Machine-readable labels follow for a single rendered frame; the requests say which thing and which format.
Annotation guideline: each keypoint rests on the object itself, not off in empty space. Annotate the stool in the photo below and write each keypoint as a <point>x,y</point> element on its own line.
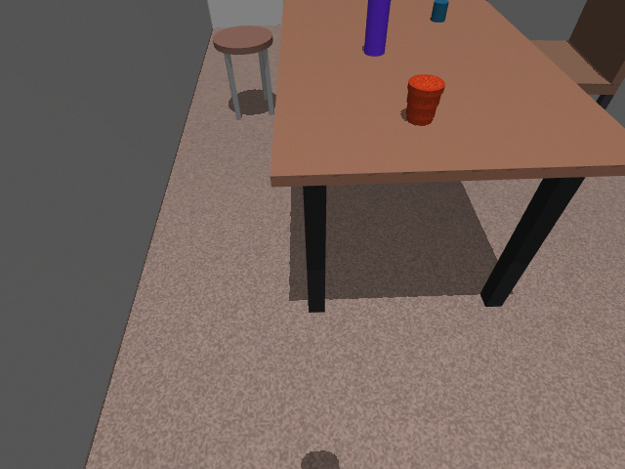
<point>244,40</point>

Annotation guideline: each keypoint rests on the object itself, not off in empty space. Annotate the table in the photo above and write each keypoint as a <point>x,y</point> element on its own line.
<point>506,112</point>

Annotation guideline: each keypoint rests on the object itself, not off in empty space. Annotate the chair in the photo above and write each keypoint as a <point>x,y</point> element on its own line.
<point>594,55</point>

